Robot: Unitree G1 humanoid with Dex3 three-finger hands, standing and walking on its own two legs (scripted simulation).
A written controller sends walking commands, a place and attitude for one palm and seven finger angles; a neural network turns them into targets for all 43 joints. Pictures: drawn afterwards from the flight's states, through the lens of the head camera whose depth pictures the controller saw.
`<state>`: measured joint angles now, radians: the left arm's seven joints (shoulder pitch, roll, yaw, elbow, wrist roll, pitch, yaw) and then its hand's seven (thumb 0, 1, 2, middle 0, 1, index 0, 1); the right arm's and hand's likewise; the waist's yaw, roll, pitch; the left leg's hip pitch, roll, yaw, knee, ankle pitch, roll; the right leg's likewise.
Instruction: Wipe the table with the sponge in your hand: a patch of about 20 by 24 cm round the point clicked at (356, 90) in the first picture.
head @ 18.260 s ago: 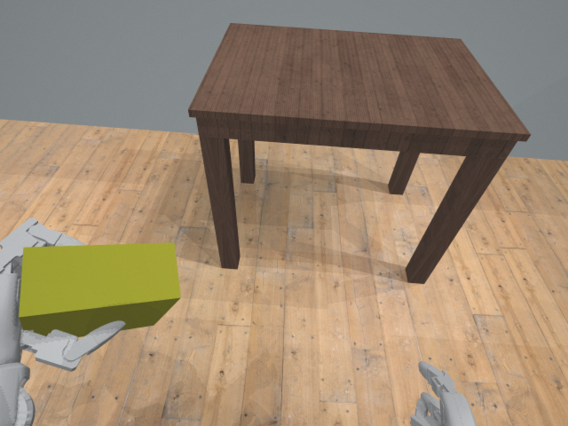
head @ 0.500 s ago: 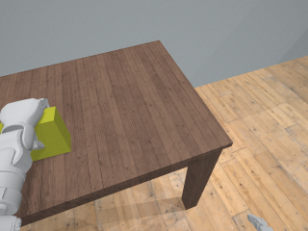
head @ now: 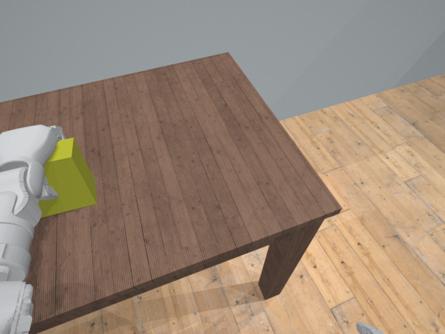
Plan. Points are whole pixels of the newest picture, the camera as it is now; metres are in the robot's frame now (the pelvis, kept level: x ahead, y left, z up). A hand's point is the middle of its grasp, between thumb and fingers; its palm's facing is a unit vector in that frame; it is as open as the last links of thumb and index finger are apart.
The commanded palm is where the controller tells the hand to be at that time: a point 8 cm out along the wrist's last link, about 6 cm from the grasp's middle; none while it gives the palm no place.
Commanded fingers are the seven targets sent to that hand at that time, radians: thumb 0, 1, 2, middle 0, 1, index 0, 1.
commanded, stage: slide across to the middle lane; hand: left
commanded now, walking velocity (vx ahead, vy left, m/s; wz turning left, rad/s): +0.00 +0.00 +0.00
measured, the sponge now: (55, 187) +0.35 +0.37 +0.03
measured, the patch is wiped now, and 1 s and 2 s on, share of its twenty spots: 0.30 0.45 0.65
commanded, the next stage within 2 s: wipe back along the middle lane in 0.72 s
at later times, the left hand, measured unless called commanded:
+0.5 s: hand (64, 156) +0.39 +0.34 +0.09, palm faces -0.06 +0.00 -1.00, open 10.3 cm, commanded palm +0.38 +0.32 +0.14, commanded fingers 0.00 0.10 1.30 -1.20 -1.60 -1.20 -1.60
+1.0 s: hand (86, 149) +0.41 +0.30 +0.09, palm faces -0.07 -0.01 -1.00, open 10.3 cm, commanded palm +0.38 +0.30 +0.14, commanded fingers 0.00 0.10 1.30 -1.20 -1.60 -1.20 -1.60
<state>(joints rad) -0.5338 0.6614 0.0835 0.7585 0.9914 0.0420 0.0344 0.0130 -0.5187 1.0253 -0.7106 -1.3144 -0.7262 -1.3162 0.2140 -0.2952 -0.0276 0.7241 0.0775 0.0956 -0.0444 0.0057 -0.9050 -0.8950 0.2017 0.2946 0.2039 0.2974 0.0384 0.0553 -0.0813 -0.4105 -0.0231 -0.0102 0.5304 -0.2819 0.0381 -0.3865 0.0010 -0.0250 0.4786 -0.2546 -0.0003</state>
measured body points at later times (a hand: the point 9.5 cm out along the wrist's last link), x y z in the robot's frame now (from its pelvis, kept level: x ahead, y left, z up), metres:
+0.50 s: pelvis +0.01 +0.00 +0.00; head +0.05 -0.01 +0.45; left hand +0.39 +0.33 +0.15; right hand +0.13 -0.26 -0.13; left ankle -0.02 +0.09 -0.74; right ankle -0.02 -0.13 -0.74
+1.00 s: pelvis +0.02 -0.01 +0.00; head +0.06 -0.03 +0.45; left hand +0.41 +0.30 +0.14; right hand +0.15 -0.27 -0.12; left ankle -0.02 +0.09 -0.74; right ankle -0.02 -0.13 -0.74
